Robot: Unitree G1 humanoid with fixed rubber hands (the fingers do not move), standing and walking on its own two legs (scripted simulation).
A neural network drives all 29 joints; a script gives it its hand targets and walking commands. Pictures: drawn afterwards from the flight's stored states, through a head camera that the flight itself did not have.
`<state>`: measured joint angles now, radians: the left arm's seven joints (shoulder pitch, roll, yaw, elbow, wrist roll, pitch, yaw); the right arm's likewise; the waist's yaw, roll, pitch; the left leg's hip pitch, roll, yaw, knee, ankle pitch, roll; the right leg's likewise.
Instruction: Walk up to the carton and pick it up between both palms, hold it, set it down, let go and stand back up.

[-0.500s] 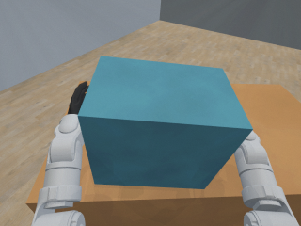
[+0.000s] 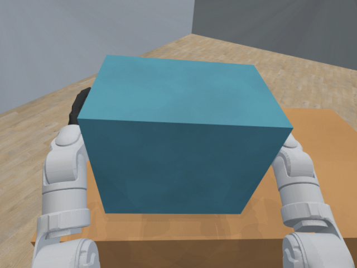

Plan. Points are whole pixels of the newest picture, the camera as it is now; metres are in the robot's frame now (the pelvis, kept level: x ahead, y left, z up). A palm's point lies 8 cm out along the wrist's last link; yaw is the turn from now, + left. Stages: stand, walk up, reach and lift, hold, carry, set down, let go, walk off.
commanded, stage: reach and lift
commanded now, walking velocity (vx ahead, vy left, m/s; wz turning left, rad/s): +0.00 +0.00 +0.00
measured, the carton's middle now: (178, 140) +0.35 -0.01 +0.17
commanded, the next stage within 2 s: hold in 1.08 s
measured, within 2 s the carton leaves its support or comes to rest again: neither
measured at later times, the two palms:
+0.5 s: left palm (81, 116) +0.36 +0.18 +0.23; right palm (277, 120) +0.35 -0.22 +0.22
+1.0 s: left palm (75, 109) +0.36 +0.18 +0.25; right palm (278, 113) +0.35 -0.22 +0.24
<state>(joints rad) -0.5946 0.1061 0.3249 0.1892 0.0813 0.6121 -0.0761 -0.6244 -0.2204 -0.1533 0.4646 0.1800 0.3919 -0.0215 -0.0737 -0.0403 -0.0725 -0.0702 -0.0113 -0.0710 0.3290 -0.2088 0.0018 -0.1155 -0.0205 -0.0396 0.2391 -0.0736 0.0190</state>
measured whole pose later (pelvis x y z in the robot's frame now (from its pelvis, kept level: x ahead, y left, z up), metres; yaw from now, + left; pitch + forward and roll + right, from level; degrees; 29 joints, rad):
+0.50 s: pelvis -0.01 +0.00 +0.00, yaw -1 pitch -3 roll -1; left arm -0.67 0.10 0.36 0.20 0.09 0.69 -0.07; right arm -0.72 -0.26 -0.13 0.50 0.22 0.46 -0.03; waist -0.06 -0.02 -0.08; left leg -0.07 0.00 -0.05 0.34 -0.21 0.00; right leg -0.13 -0.01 -0.01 0.26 -0.07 0.02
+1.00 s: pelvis -0.01 +0.00 +0.00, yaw +0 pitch -3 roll -1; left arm -0.70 0.12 0.36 0.19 0.10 0.73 -0.07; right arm -0.75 -0.28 -0.11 0.50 0.26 0.49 -0.06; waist -0.07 -0.01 -0.11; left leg -0.09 -0.01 -0.06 0.35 -0.21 0.00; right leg -0.12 -0.01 -0.02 0.25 -0.07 0.02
